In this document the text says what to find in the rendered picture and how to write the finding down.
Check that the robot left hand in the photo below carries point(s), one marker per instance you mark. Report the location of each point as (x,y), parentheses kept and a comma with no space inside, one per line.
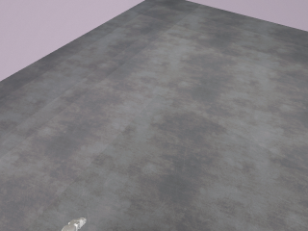
(75,224)

